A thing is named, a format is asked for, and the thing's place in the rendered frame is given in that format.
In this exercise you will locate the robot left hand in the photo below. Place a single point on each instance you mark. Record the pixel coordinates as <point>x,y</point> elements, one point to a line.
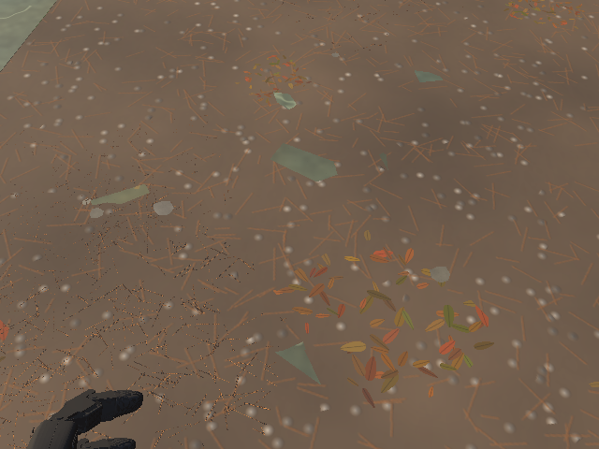
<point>81,414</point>

